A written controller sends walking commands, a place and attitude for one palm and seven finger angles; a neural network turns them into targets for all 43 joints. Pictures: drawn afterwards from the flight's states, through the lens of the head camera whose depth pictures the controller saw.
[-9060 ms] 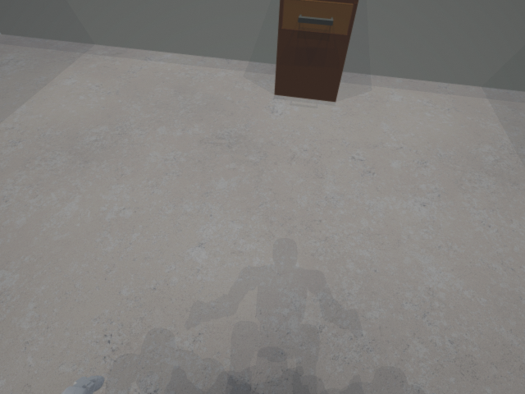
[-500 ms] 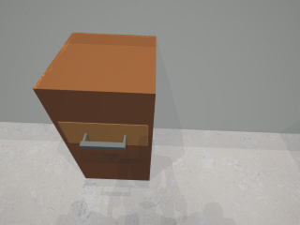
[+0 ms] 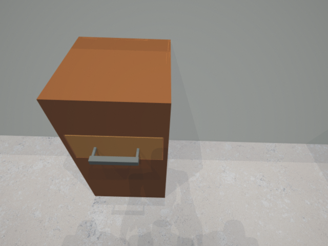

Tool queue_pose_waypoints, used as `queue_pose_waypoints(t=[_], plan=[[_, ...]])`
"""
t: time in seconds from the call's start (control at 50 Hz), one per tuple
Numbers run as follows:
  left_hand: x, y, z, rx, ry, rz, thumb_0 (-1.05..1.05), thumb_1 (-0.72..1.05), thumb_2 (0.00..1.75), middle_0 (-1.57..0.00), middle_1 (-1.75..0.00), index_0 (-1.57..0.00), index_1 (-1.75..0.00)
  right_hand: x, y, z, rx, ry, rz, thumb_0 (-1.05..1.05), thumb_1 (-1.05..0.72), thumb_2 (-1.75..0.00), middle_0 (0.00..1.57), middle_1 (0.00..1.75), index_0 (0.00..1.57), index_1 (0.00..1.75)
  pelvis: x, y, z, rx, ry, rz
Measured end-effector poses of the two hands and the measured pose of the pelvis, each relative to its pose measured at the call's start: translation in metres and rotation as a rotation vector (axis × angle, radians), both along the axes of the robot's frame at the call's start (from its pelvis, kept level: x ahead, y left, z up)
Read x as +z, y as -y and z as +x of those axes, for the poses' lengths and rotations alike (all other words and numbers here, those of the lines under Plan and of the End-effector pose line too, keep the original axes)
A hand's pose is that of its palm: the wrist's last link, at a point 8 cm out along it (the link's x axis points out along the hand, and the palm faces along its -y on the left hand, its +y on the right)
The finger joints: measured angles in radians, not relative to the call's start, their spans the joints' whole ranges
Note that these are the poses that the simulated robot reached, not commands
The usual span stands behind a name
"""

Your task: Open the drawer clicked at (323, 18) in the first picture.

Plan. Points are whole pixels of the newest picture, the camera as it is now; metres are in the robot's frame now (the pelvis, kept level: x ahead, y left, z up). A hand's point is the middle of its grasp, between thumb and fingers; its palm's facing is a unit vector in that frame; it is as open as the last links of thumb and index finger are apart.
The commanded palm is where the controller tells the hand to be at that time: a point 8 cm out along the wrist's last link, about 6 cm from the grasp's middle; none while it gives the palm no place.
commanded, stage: look again from close up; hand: left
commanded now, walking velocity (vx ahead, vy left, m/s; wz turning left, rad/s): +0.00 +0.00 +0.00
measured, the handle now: (115, 155) +0.49 +0.23 -0.23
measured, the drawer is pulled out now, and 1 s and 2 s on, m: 0.00 0.00 0.00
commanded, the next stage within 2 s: shuffle to correct the standing spot in 0.98 s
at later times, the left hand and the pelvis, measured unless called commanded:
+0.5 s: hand out of the picture -0.04 +0.13 -0.17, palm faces +0.05 -0.99 -0.15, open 7.3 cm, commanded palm none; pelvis -0.01 -0.02 +0.00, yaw +0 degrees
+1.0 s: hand out of the picture -0.04 +0.10 -0.17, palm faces +0.05 -0.99 -0.15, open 7.3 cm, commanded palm none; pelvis -0.01 -0.05 +0.00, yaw +0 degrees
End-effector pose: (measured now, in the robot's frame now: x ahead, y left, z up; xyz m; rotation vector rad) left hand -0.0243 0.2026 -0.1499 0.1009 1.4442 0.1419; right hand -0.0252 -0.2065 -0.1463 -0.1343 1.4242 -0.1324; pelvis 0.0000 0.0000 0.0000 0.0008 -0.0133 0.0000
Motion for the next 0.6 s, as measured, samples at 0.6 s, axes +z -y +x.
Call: queue_pose_waypoints(t=[0.6], plan=[[0.005, 0.031, -0.02, 0.014, -0.019, -0.002, 0.0, 0.91, 0.9, -0.2, -0.29, -0.2, -0.3, 0.0, 0.02, -0.01, -0.003, -0.017, 0.023, 0.0, -0.91, -0.9, 0.2, 0.3, 0.2, 0.29, 0.002, 0.026, -0.006, 0.004, -0.004, 0.006]])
